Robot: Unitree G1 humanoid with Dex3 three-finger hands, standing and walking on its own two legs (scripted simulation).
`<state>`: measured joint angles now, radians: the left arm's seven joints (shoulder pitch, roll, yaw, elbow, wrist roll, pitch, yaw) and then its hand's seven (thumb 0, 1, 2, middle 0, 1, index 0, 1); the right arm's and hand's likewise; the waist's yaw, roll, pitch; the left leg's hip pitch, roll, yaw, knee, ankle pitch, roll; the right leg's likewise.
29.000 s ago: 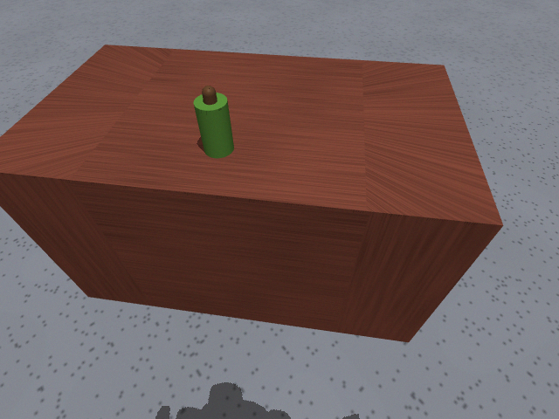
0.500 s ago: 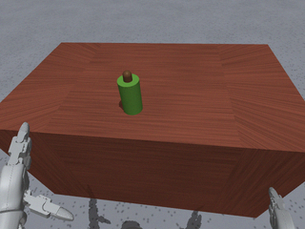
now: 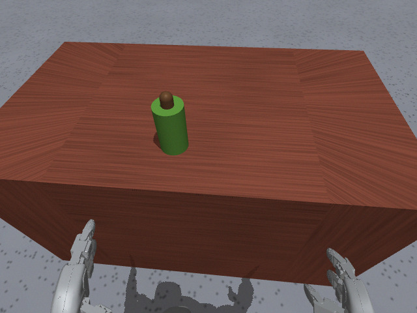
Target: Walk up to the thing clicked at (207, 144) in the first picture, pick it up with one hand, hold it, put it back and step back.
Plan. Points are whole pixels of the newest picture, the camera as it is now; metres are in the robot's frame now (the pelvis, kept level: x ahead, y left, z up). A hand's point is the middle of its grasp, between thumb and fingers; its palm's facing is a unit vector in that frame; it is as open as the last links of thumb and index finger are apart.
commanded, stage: home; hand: left
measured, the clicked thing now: (170, 121) +0.53 +0.15 +0.05
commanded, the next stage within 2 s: none
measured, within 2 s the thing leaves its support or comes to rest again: neither
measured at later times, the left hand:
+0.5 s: hand (133, 275) +0.19 +0.18 -0.06, palm faces +0.09 -0.96 -0.27, open 17.3 cm
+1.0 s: hand (134, 293) +0.16 +0.18 -0.07, palm faces +0.11 -0.95 -0.28, open 17.4 cm
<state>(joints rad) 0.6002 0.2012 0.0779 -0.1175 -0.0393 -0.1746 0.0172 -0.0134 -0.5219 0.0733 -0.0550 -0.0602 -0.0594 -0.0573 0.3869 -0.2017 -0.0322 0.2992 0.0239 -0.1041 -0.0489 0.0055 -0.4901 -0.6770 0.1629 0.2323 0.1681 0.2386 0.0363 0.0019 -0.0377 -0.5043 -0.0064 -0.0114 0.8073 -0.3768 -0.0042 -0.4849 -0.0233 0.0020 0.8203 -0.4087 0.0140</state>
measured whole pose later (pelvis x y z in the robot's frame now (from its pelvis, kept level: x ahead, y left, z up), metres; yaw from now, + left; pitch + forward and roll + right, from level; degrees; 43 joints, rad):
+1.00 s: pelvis -0.01 +0.00 -0.02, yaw +0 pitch +7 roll -2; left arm 0.47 0.21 -0.02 0.03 -0.02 0.16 0.13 -0.01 -0.53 0.05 -0.05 -0.05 -0.05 -0.05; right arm 0.28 -0.22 0.03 0.48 0.01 -0.10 -0.12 0.02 -0.90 -0.90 0.20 0.30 0.20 0.30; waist -0.01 0.03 -0.10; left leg -0.64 0.03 -0.05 0.95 -0.43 -0.02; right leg -0.59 0.01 -0.03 0.91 -0.44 0.00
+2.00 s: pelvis +0.00 +0.00 -0.02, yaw +0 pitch +7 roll -2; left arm 0.47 0.21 -0.02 -0.01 -0.01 0.22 0.13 -0.01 -0.52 0.06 -0.05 -0.05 -0.06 -0.05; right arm 0.29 -0.21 0.03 0.49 0.01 -0.13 -0.15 0.02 -0.90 -0.90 0.20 0.30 0.21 0.30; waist -0.02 0.03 -0.11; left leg -0.64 0.03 -0.04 0.97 -0.45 -0.01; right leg -0.59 0.01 -0.03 0.91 -0.45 0.01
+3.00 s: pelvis +0.00 +0.01 +0.03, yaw +1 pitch -3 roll -1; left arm 0.20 0.33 -0.01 1.02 0.03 -0.01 0.02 0.00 0.68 0.85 -0.20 -0.30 -0.20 -0.29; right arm 0.17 -0.31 -0.01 1.05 -0.04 -0.01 0.01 0.01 -0.90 -0.90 0.20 0.30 0.20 0.30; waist 0.02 0.00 0.04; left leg -0.22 -0.01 -0.03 0.53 -0.25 0.01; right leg -0.18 -0.03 -0.02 0.49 -0.26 0.02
